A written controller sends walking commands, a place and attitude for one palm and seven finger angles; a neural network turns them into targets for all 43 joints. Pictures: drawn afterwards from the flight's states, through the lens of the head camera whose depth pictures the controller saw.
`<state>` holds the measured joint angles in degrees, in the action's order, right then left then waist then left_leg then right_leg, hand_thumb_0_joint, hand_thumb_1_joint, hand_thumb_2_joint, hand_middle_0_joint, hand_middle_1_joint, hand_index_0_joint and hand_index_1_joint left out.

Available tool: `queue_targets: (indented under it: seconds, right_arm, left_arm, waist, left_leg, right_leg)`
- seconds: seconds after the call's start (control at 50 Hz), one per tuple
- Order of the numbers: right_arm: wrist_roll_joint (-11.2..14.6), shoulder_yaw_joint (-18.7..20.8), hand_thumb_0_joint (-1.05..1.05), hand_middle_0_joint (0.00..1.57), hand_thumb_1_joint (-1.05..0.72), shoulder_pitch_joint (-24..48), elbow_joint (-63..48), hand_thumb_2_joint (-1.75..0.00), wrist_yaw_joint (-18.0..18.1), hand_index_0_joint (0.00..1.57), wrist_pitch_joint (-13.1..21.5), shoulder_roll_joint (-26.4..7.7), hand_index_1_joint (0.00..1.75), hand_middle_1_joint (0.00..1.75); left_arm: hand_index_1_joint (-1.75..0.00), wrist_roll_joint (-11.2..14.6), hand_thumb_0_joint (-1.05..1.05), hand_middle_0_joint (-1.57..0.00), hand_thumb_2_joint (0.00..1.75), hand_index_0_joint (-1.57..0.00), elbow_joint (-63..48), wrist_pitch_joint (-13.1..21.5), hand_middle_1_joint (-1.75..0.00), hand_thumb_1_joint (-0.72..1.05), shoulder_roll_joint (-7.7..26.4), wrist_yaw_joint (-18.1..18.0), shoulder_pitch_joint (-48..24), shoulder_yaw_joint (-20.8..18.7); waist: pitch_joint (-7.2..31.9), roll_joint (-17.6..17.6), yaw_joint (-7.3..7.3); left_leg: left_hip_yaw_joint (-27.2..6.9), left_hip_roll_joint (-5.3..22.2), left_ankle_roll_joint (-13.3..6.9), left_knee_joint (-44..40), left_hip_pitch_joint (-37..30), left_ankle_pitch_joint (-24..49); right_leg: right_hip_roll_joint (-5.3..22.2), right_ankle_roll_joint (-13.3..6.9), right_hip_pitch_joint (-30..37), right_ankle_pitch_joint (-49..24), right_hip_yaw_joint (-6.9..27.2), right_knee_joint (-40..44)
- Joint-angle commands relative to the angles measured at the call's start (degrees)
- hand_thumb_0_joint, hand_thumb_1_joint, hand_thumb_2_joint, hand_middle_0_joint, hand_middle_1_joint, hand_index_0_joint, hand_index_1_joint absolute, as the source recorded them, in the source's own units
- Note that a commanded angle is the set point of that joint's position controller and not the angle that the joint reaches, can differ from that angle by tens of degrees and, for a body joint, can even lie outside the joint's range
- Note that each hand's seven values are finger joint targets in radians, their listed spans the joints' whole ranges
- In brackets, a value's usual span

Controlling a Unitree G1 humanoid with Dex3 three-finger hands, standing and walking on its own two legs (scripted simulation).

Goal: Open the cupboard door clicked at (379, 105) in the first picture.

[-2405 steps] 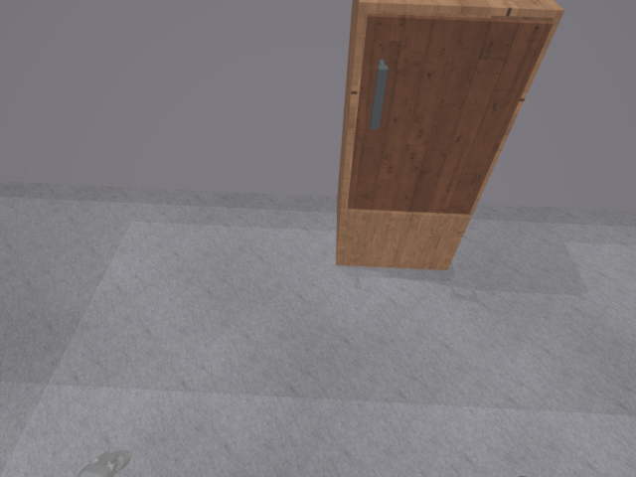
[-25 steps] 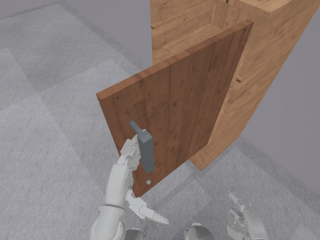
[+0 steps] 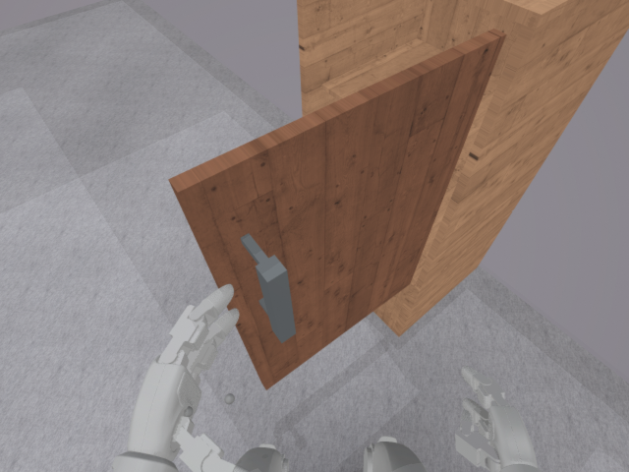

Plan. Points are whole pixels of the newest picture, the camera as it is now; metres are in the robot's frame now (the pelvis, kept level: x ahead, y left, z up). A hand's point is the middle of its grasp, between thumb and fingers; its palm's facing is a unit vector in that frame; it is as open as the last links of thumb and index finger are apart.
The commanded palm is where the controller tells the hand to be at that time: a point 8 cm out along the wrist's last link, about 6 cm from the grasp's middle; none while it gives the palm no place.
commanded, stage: slide the hand sideways off the handle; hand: left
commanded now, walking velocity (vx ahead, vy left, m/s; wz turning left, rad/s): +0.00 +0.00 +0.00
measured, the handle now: (268, 291) +0.31 +0.07 +0.08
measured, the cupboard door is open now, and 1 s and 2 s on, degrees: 87 87 87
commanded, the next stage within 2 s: draw the hand back to the body in 0.18 s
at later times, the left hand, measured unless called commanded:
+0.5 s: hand (154, 398) +0.18 +0.16 +0.10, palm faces -0.05 -1.00 -0.05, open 16.3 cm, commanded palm +0.15 +0.22 +0.11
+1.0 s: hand (55, 370) +0.19 +0.22 +0.16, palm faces +0.20 -0.93 -0.31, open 14.7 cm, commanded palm +0.15 +0.28 +0.19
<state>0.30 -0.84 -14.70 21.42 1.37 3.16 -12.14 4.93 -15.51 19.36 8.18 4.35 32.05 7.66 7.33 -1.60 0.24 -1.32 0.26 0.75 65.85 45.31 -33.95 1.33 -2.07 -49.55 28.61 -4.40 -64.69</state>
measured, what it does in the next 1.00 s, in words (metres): rises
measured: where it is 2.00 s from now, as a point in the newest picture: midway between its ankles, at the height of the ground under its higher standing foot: outside the picture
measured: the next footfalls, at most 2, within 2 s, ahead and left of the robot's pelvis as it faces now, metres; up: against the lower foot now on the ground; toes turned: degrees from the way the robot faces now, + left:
none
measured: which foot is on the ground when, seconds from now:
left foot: down 0.00-1.00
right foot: down 0.00-1.00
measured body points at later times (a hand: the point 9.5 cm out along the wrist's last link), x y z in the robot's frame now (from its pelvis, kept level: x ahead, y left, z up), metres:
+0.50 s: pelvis -0.01 +0.02 +0.01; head +0.03 +0.02 +0.45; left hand +0.18 +0.22 +0.11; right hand +0.18 -0.20 -0.06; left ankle -0.01 +0.13 -0.65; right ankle +0.03 -0.10 -0.65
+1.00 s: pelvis +0.01 +0.04 +0.05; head +0.00 +0.03 +0.50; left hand +0.17 +0.27 +0.18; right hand +0.19 -0.18 -0.01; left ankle -0.01 +0.13 -0.65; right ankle +0.03 -0.10 -0.65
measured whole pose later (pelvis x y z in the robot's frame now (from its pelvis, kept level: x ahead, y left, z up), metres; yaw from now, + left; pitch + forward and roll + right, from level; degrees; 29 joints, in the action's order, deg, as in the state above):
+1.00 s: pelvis +0.01 +0.04 +0.05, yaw -1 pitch +4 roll -2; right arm 1.5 -3.3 -17.5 23.7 5.8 5.5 -11.9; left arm 2.9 -30.2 0.6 16.2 -5.0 37.5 -5.3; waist 6.3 -3.3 2.0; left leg -0.1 -0.5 -2.0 49.1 24.9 -28.0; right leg 1.4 1.0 -27.9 21.3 -3.2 -45.5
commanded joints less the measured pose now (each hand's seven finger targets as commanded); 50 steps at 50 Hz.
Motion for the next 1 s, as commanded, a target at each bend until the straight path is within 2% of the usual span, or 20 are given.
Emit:
queue_targets:
  seconds: [0.0,0.02,0.08,0.18,0.26,0.28,0.36,0.42,0.46,0.5,0.54,0.58,0.68,0.76,0.78,0.8,0.82,0.84,0.92,0.98]
  right_arm:
    - [0.6,3.0,0.0,0.2,-0.9,3.0,-9.4,-0.9,1.0,0.2,3.1,-5.5,0.3,0.3]
    - [0.7,3.1,0.0,0.2,-0.9,2.8,-9.0,-0.9,1.2,0.2,3.0,-5.6,0.3,0.3]
    - [0.9,3.2,0.0,0.2,-0.9,3.0,-8.9,-0.9,1.4,0.2,3.4,-5.9,0.3,0.3]
    - [1.0,3.1,0.0,0.2,-0.9,2.7,-8.8,-0.9,1.8,0.2,4.7,-6.9,0.3,0.3]
    - [1.0,3.3,0.0,0.2,-0.9,2.5,-9.0,-0.9,2.1,0.2,5.1,-7.1,0.3,0.3]
    - [1.1,3.5,0.0,0.2,-0.9,2.7,-9.2,-0.9,2.2,0.2,4.9,-7.2,0.3,0.3]
    - [1.7,3.1,0.0,0.2,-0.9,2.5,-11.0,-0.9,2.3,0.2,4.1,-6.5,0.3,0.3]
    - [2.3,2.6,0.0,0.2,-0.9,2.5,-11.2,-0.9,2.3,0.2,3.7,-6.2,0.3,0.3]
    - [2.6,2.3,0.0,0.2,-0.9,2.5,-10.9,-0.9,2.5,0.2,3.7,-6.5,0.3,0.3]
    - [2.5,2.1,0.0,0.2,-0.9,2.7,-10.6,-0.9,2.6,0.2,4.0,-6.9,0.3,0.3]
    - [2.5,1.8,0.0,0.2,-0.9,2.4,-10.5,-0.9,2.7,0.2,4.4,-7.2,0.3,0.3]
    - [2.3,1.8,0.0,0.2,-0.9,2.6,-10.0,-0.9,2.8,0.2,4.7,-7.5,0.3,0.3]
    - [2.5,1.4,0.0,0.2,-0.9,2.5,-10.2,-0.9,2.6,0.2,5.9,-7.1,0.3,0.3]
    - [2.9,1.0,0.0,0.2,-0.9,1.9,-9.0,-0.9,2.4,0.2,7.1,-7.1,0.3,0.3]
    - [2.1,1.4,0.0,0.2,-0.9,1.6,-9.5,-0.9,4.1,0.2,6.2,-6.5,0.3,0.3]
    - [1.6,0.8,0.0,0.2,-0.9,1.6,-9.9,-0.9,4.5,0.2,6.0,-5.7,0.3,0.3]
    - [1.6,0.9,0.0,0.2,-0.9,0.9,-9.2,-0.9,4.6,0.2,5.8,-5.9,0.3,0.3]
    - [1.6,0.7,0.0,0.2,-0.9,0.7,-8.5,-0.9,4.5,0.2,5.5,-6.0,0.3,0.3]
    - [1.1,0.8,0.0,0.2,-0.9,2.0,-7.0,-0.9,4.9,0.2,5.1,-6.4,0.3,0.3]
    - [1.0,0.6,0.0,0.2,-0.9,3.3,-5.7,-0.9,5.3,0.2,5.6,-6.5,0.3,0.3]
  left_arm:
    - [-0.3,3.7,0.0,-0.15,0.3,-0.15,-12.0,4.1,-0.3,-0.5,3.8,0.6,3.1,-7.8]
    - [-0.3,4.2,0.0,-0.15,0.3,-0.15,-11.6,4.3,-0.3,-0.5,4.9,1.1,2.7,-9.4]
    - [-0.3,5.4,0.0,-0.15,0.3,-0.15,-12.6,4.9,-0.3,-0.5,5.2,3.1,3.1,-9.7]
    - [-0.3,7.0,0.0,-0.15,0.3,-0.15,-13.9,5.8,-0.3,-0.5,4.2,7.0,0.6,-6.4]
    - [-0.3,6.9,0.0,-0.15,0.3,-0.15,-12.8,5.0,-0.3,-0.5,5.2,7.2,0.4,-7.3]
    - [-0.3,6.7,0.0,-0.15,0.3,-0.15,-14.4,4.7,-0.3,-0.5,7.5,6.4,-0.2,-9.5]
    - [-0.3,6.4,0.0,-0.15,0.3,-0.15,-19.8,2.0,-0.3,-0.5,9.8,3.4,1.9,-13.1]
    - [-0.3,7.5,0.0,-0.15,0.3,-0.15,-21.2,-0.5,-0.3,-0.5,7.7,2.7,4.3,-12.1]
    - [-0.3,8.2,0.0,-0.15,0.3,-0.15,-20.0,-2.2,-0.3,-0.5,7.1,3.4,4.4,-11.5]
    - [-0.3,8.2,0.0,-0.15,0.3,-0.15,-18.7,-3.6,-0.3,-0.5,6.5,4.2,4.6,-10.5]
    - [-0.3,8.0,0.0,-0.15,0.3,-0.15,-19.0,-4.7,-0.3,-0.5,7.3,5.1,4.3,-10.7]
    - [-0.3,7.9,0.0,-0.15,0.3,-0.15,-18.6,-5.5,-0.3,-0.5,9.4,5.4,4.2,-13.0]
    - [-0.3,9.2,0.0,-0.15,0.32,-0.15,-24.7,-5.2,-0.3,-0.47,12.4,5.4,3.9,-17.4]
    - [-0.3,10.6,0.0,-0.16,0.37,-0.16,-26.1,-5.5,-0.3,-0.32,11.5,5.8,2.8,-17.7]
    - [-0.3,1.4,0.0,-0.16,0.39,-0.16,-28.0,-9.5,-0.3,-0.29,19.5,-2.2,4.4,-19.9]
    - [-0.3,0.6,0.0,-0.16,0.4,-0.16,-29.3,-11.8,-0.3,-0.26,12.9,-5.5,5.4,-15.6]
    - [-0.3,0.0,0.0,-0.16,0.42,-0.16,-27.7,-13.2,-0.3,-0.22,11.7,-7.1,5.8,-15.1]
    - [-0.3,-0.8,0.0,-0.16,0.43,-0.16,-27.3,-14.1,-0.3,-0.18,10.7,-8.2,5.6,-14.2]
    - [-0.3,-2.5,0.0,-0.17,0.5,-0.17,-26.8,-15.4,-0.3,-0.05,14.5,-11.1,4.5,-18.0]
    - [-0.3,-3.1,0.0,-0.17,0.54,-0.17,-26.6,-15.3,-0.3,0.06,16.9,-12.4,2.3,-20.8]
  waist:
    - [10.2,5.8,0.1]
    - [10.2,5.9,0.05]
    - [10.5,3.9,0.03]
    - [9.4,2.9,-1.98]
    - [8.7,2.7,-1.46]
    - [9.5,1.9,-0.76]
    - [12.3,-1.2,1.28]
    - [11.3,-1.4,0.98]
    - [8.1,0.3,-0.24]
    - [5.1,1.9,-0.78]
    - [3.5,1.1,-0.94]
    - [2.7,1.2,-0.5]
    - [5.7,-3.5,1.26]
    - [5.0,-4.3,0.71]
    - [5.9,-4.2,3.55]
    - [2.2,-4.2,1.59]
    - [0.5,-3.5,1.19]
    - [-0.9,-4.9,0.98]
    - [0.9,-0.2,1.64]
    - [0.1,-0.7,2.08]
  left_leg:
    - [1.3,-2.4,-1.3,-7.4,3.2,13.6]
    - [1.2,-2.4,-1.2,-7.1,3.6,13.3]
    - [1.1,-2.4,-1.2,-6.9,3.5,13.4]
    - [0.4,-2.2,-1.6,-6.3,3.1,12.7]
    - [0.1,-2.1,-1.5,-6.6,3.5,10.6]
    - [0.0,-1.9,-1.5,-7.1,3.0,10.6]
    - [-0.1,-2.0,-1.5,-11.2,-1.8,12.5]
    - [-0.3,-1.9,-1.4,-13.6,-4.3,14.7]
    - [-0.6,-1.6,-1.4,-14.7,-4.7,13.4]
    - [-1.1,-1.3,-1.4,-15.9,-4.6,12.4]
    - [-1.3,-1.1,-1.5,-17.0,-5.4,11.7]
    - [-1.7,-0.9,-1.4,-17.9,-6.2,12.6]
    - [-2.0,-0.7,-0.6,-19.9,-10.7,17.7]
    - [-2.4,-0.3,0.3,-21.1,-13.3,21.3]
    - [-2.3,1.0,-0.2,-24.8,-12.9,20.6]
    - [-1.9,0.7,-0.3,-25.5,-13.2,19.7]
    - [-2.3,1.0,-0.1,-25.9,-13.0,19.9]
    - [-2.3,1.3,0.0,-26.4,-13.9,20.8]
    - [-1.6,1.4,-0.4,-28.2,-18.0,24.6]
    - [-1.2,1.4,-0.7,-30.7,-20.3,23.3]
  right_leg:
    - [-0.1,1.2,17.6,-12.9,6.8,12.7]
    - [0.0,1.3,17.6,-12.4,7.0,12.8]
    - [-0.1,1.0,17.3,-11.8,7.0,12.6]
    - [-0.4,1.1,13.6,-9.6,6.0,12.2]
    - [-0.7,0.9,11.1,-4.8,5.0,11.8]
    - [-0.9,0.6,11.6,-3.8,4.9,11.8]
    - [-1.5,0.3,15.5,-6.5,3.2,12.3]
    - [-2.0,0.5,17.4,-10.1,1.5,13.2]
    - [-2.3,0.9,16.6,-9.1,0.9,14.8]
    - [-2.3,1.1,16.5,-7.7,0.6,16.1]
    - [-2.2,1.1,16.1,-6.9,0.3,16.7]
    - [-2.3,0.8,17.0,-7.4,0.1,17.1]
    - [-2.5,0.5,20.1,-11.9,-0.7,16.7]
    - [-2.9,0.8,20.7,-14.4,-1.5,17.4]
    - [-1.4,0.1,24.0,-12.8,1.9,19.9]
    - [-1.2,0.3,23.6,-12.3,1.7,21.5]
    - [-1.1,0.4,23.4,-12.2,1.3,21.9]
    - [-1.1,0.5,23.6,-12.5,1.2,22.5]
    - [-0.9,0.6,28.7,-15.7,1.0,25.2]
    - [-0.8,0.5,31.5,-15.6,1.4,27.8]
